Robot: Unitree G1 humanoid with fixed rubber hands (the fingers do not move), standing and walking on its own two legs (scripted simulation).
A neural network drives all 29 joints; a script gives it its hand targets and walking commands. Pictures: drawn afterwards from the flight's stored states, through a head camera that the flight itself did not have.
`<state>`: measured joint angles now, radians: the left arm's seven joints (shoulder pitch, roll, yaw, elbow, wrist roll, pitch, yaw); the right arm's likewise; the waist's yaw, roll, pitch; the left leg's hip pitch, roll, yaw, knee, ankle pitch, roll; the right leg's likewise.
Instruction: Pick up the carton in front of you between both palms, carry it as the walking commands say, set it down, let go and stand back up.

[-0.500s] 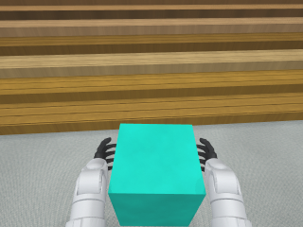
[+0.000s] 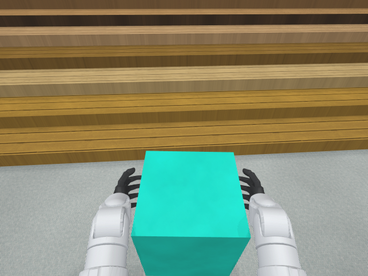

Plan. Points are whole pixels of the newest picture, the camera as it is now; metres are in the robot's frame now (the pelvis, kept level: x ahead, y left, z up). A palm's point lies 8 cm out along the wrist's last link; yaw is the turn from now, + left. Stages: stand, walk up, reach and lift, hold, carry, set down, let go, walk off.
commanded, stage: carry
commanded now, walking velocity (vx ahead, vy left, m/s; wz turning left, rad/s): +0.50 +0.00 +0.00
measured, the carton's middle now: (188, 215) +0.29 +0.00 -0.02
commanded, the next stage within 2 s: none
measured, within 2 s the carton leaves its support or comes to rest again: neither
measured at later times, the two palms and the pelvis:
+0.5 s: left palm (121, 151) +0.40 +0.17 +0.08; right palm (239, 147) +0.41 -0.13 +0.09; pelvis +0.17 +0.01 +0.00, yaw +2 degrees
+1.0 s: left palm (128, 88) +0.70 +0.20 +0.10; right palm (214, 89) +0.69 -0.10 +0.11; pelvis +0.46 +0.06 +0.00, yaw +0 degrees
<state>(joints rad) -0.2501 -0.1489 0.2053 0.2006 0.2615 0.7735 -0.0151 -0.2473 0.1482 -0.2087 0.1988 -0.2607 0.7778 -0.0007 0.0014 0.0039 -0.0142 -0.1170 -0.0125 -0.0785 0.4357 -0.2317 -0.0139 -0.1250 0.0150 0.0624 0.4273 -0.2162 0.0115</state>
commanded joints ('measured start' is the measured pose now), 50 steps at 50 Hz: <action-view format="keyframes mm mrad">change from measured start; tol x32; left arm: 1 -553 -914 -595 -121 -293 -26 -208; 26 -212 -792 -763 -833 -487 399 67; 50 -69 -710 -770 -831 -438 414 65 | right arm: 1 -570 925 606 -124 306 -29 219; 21 -304 786 812 -775 519 386 -2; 50 -113 697 798 -841 522 409 -14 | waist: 1 0 -22 -209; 11 -23 267 -215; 20 30 -315 -300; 35 -28 301 -336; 50 -21 141 -162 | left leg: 1 -156 76 -9 -52 -430 25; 15 196 279 -155 -75 243 164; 23 -775 121 133 519 -327 27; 32 30 -9 384 68 73 35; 35 336 476 -479 -256 -232 243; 50 159 258 195 -267 301 132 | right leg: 1 -79 -105 47 -99 -485 -34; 12 -590 -38 -173 273 -319 -5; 17 -46 0 -254 -42 -42 -13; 20 422 -453 405 -177 31 -247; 29 76 -278 -116 -202 108 -115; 37 -639 -140 -97 874 -236 -26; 50 -512 -88 -265 161 154 -15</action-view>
